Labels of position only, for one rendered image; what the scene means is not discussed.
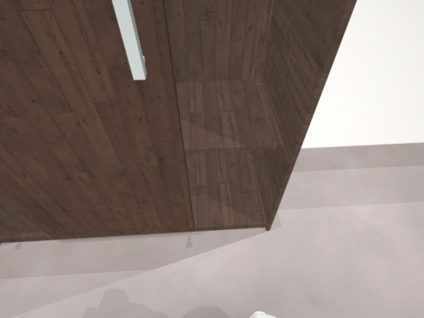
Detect wardrobe door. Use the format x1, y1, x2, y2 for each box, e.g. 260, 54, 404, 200
0, 0, 195, 239
0, 194, 45, 234

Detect handle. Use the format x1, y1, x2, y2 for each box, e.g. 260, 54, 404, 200
112, 0, 147, 80

